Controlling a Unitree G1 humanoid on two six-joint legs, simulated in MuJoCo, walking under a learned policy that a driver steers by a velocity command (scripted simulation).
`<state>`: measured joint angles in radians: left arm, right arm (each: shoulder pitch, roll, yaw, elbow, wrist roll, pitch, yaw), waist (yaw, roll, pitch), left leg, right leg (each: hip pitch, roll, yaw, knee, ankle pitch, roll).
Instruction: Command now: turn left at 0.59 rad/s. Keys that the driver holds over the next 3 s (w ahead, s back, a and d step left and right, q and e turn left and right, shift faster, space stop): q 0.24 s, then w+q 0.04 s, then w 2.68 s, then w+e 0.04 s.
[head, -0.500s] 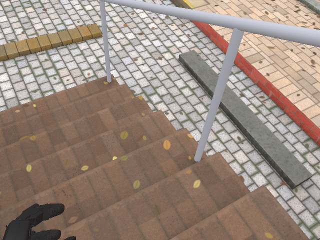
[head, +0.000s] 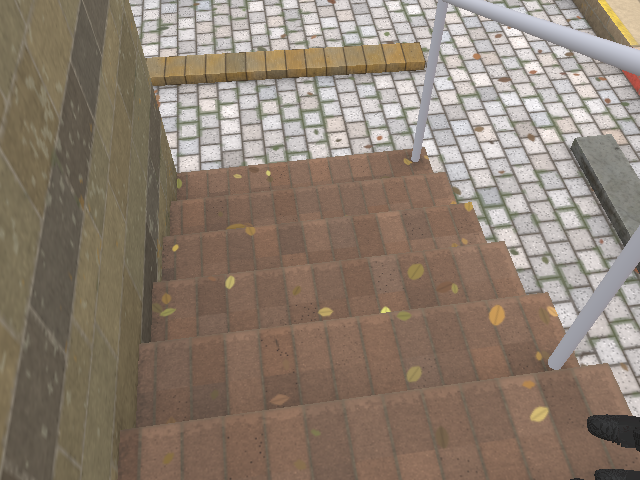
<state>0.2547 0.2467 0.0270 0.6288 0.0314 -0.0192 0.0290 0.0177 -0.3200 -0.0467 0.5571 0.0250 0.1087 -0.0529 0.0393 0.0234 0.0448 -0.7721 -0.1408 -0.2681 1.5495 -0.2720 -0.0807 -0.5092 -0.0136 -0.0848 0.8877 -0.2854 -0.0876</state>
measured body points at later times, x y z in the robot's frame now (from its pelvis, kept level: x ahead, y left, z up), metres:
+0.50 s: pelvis +0.03 +0.14 -0.15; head +0.01 +0.18 +0.30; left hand +0.16 +0.40 -0.25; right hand +0.01 -0.13 -0.27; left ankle +0.09 +0.27 -0.85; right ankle +0.06 +0.03 -0.63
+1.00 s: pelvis +0.13 +0.05 -0.13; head +0.12 +0.02 +0.32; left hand +0.00 +0.29 -0.26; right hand +0.33 -0.17 -0.25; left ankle +0.15 +0.25 -0.76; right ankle +0.13 -0.05 -0.85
